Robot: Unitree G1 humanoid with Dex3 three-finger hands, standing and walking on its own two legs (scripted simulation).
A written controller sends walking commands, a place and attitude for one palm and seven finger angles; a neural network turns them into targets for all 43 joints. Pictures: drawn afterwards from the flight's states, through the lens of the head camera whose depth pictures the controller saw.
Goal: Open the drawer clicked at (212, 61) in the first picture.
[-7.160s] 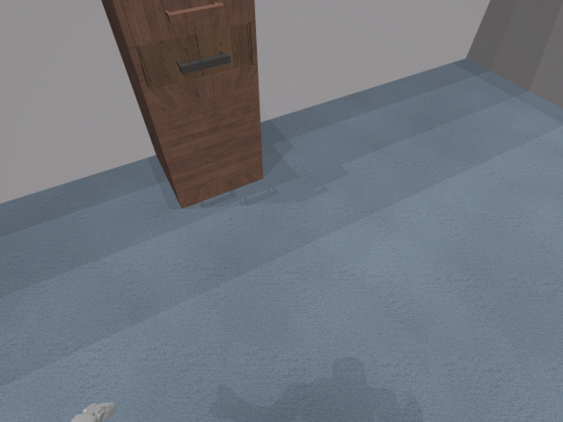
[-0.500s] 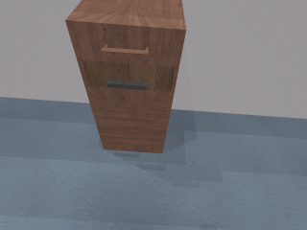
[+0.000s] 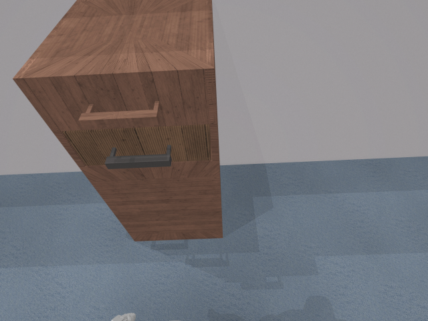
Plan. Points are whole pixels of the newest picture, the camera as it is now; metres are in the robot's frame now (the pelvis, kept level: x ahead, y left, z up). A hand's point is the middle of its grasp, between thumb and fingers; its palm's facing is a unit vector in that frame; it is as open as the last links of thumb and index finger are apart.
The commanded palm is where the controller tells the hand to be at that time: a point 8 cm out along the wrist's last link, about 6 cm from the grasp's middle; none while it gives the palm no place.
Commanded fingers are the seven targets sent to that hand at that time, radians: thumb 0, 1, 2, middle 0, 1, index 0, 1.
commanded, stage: come to a stop and stand still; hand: left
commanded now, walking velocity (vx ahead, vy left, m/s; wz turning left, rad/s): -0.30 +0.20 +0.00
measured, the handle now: (140, 155) +0.54 +0.23 -0.07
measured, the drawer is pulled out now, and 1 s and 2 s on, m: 0.00 0.00 0.00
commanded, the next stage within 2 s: look again from close up in 1.78 s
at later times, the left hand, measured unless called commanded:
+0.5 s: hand out of the picture +0.03 +0.23 -0.17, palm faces +0.07 -0.97 -0.21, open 7.4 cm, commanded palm none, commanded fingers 0.00 0.90 0.90 -0.20 -0.30 -0.20 -0.30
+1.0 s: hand out of the picture +0.00 +0.14 -0.16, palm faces +0.02 -0.98 -0.21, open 7.3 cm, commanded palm none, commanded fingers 0.00 0.90 0.90 -0.20 -0.30 -0.20 -0.30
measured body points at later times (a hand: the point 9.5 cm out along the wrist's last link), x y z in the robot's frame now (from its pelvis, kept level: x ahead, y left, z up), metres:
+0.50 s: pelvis +0.01 +0.03 +0.01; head +0.04 +0.05 +0.46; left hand +0.03 +0.28 -0.15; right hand +0.11 -0.19 -0.13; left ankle +0.02 +0.14 -0.73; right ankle -0.02 -0.09 -0.68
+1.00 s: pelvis +0.00 -0.03 +0.01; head +0.00 -0.05 +0.46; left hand +0.00 +0.19 -0.14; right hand -0.05 -0.25 -0.16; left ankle +0.02 +0.14 -0.73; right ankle -0.05 -0.11 -0.73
